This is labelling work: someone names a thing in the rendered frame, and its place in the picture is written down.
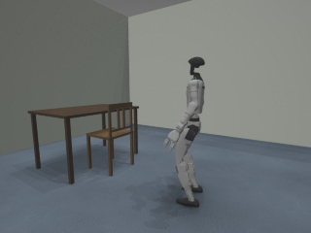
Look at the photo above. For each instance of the table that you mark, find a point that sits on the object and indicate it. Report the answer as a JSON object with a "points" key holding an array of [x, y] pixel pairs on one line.
{"points": [[72, 112]]}

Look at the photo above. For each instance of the robot right thigh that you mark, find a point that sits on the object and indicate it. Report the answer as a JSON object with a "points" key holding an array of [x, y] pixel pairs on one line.
{"points": [[188, 157]]}

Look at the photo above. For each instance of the left robot hand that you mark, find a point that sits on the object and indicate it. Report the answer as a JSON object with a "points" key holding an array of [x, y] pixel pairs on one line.
{"points": [[174, 137]]}

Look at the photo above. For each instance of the chair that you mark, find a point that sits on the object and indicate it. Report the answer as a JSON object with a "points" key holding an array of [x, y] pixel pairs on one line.
{"points": [[112, 133]]}

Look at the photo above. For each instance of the left robot upper arm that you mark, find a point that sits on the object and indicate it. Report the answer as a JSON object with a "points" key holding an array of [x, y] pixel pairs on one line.
{"points": [[193, 87]]}

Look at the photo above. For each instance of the left robot forearm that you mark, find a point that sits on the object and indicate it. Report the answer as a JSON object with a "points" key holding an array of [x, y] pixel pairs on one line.
{"points": [[186, 117]]}

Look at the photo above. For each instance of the humanoid robot head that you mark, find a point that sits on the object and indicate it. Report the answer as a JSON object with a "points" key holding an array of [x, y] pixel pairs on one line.
{"points": [[195, 62]]}

